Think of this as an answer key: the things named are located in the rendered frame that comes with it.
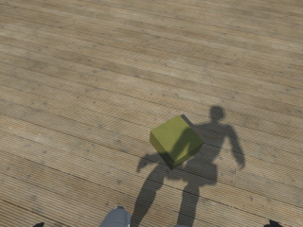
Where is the carton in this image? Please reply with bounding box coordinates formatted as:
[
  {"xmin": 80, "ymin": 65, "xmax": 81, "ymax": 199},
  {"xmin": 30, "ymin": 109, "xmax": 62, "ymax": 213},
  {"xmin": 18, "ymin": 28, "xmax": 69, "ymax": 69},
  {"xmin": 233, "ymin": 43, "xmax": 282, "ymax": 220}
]
[{"xmin": 150, "ymin": 114, "xmax": 204, "ymax": 170}]

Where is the robot left shin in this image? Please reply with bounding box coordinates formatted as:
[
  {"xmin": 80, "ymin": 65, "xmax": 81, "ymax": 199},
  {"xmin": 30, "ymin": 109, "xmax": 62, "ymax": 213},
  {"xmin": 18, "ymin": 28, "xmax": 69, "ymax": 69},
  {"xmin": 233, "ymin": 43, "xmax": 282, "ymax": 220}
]
[{"xmin": 116, "ymin": 205, "xmax": 125, "ymax": 210}]

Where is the robot left thigh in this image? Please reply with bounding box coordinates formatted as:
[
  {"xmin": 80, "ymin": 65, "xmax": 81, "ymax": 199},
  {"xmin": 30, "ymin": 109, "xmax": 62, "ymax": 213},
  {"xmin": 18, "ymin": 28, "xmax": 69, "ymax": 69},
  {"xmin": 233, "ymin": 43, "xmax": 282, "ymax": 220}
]
[{"xmin": 99, "ymin": 208, "xmax": 131, "ymax": 227}]

